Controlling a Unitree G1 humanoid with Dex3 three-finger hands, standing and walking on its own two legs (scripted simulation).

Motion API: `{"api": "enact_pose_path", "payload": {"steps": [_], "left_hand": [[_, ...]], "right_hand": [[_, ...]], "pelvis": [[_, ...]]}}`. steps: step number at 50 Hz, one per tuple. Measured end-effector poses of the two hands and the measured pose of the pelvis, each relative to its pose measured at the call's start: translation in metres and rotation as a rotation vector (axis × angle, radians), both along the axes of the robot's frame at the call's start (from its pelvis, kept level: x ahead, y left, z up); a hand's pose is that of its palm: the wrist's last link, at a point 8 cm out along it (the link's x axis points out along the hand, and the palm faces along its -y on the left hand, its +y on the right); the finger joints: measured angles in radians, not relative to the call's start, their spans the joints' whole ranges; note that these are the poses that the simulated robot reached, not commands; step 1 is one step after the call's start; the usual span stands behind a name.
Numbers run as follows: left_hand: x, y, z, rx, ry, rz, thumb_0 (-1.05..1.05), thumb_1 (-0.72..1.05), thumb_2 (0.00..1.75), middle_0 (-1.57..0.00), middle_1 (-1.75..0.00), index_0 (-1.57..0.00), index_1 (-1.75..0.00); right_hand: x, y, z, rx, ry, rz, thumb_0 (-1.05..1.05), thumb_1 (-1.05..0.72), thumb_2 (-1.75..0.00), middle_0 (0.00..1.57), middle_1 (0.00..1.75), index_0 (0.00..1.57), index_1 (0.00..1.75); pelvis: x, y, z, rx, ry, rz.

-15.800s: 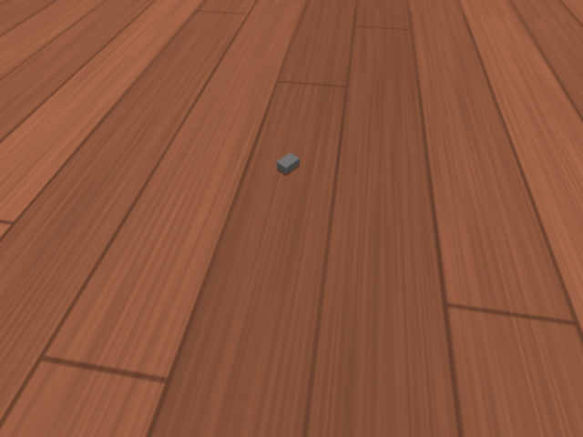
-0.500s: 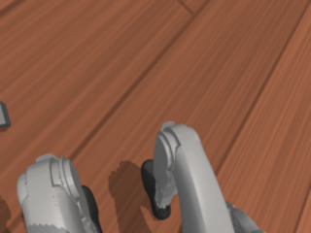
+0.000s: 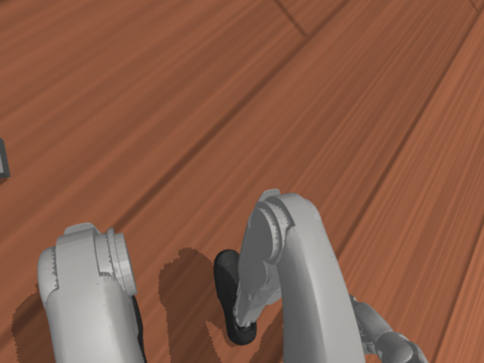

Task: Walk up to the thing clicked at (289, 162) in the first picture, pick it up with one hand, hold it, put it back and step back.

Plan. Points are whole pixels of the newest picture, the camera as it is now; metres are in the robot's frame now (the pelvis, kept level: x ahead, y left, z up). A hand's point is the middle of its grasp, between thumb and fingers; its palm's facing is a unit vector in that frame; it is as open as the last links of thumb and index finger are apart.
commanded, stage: rest palm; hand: left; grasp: from above
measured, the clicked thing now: out of the picture +0.44 +0.37 -0.29
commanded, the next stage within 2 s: close in 1.42 s
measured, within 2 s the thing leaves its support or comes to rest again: neither
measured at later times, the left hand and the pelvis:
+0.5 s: hand out of the picture +0.43 +0.37 -0.24, palm faces -0.51 -0.14 -0.85, open 14.1 cm; pelvis +0.00 -0.01 -0.01, yaw -1 degrees
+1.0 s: hand out of the picture +0.41 +0.36 -0.25, palm faces -0.41 -0.11 -0.90, open 14.0 cm; pelvis +0.00 +0.00 -0.01, yaw -3 degrees
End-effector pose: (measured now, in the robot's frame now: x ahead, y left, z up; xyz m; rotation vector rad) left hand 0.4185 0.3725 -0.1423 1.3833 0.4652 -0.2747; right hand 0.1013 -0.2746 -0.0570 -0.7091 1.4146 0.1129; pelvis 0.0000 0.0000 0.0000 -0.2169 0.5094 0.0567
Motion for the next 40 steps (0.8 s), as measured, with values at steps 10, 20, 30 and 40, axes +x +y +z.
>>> {"api": "enact_pose_path", "payload": {"steps": [10,20,30,40], "left_hand": [[0.011,-0.024,-0.020,0.109,-0.054,0.001,0.00,-0.48,0.95,-0.06,-1.01,-0.08,-0.99],[0.026,-0.011,-0.029,0.166,0.018,0.194,0.00,-0.49,0.94,-0.06,-1.03,-0.08,-1.00],[0.017,-0.007,-0.052,0.088,0.108,0.162,0.00,-0.49,0.92,-0.06,-1.06,-0.08,-1.03],[0.010,-0.014,-0.048,0.029,0.005,0.045,0.00,-0.48,0.92,-0.06,-1.04,-0.08,-1.01]], "right_hand": [[-0.019,0.006,-0.002,0.060,0.009,0.020,0.00,-0.89,-0.89,0.20,0.30,0.21,0.30],[-0.056,0.000,-0.010,0.107,0.056,-0.033,0.00,-0.90,-0.90,0.20,0.30,0.21,0.30],[-0.062,0.006,-0.007,0.099,0.139,-0.019,0.00,-0.90,-0.90,0.20,0.30,0.21,0.30],[-0.027,0.011,0.006,0.050,0.056,0.094,0.00,-0.90,-0.90,0.20,0.30,0.21,0.30]], "pelvis": [[0.000,-0.003,-0.007,0.006,-0.002,-0.010],[0.001,-0.006,-0.015,0.013,-0.002,-0.023],[0.003,-0.007,-0.012,0.005,-0.018,-0.028],[0.001,0.000,-0.011,-0.034,-0.061,-0.036]]}}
